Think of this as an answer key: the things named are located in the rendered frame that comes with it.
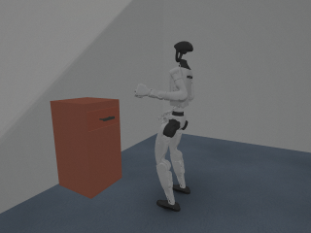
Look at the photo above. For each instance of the robot head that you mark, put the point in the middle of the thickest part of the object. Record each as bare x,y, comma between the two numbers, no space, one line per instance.
182,48

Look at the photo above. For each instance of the robot right upper arm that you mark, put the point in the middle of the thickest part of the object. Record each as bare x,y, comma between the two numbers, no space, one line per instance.
191,91

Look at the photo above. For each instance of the handle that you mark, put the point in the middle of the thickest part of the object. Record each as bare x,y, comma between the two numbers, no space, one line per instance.
107,118

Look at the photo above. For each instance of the right robot hand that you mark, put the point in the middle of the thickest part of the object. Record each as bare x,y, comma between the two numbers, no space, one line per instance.
165,116

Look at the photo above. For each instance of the drawer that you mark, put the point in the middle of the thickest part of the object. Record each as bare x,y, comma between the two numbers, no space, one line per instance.
94,121

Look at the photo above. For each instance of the left robot thigh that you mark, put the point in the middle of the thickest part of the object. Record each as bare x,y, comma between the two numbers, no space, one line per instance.
162,142

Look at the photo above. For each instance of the left robot forearm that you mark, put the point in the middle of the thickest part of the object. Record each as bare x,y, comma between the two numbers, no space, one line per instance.
166,95

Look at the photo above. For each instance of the robot left upper arm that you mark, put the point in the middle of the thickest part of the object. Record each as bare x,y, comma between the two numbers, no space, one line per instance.
177,76

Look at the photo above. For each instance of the cabinet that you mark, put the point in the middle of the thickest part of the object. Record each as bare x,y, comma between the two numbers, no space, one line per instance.
87,161

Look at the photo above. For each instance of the left robot hand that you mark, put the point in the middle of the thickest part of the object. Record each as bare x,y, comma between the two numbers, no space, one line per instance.
141,91

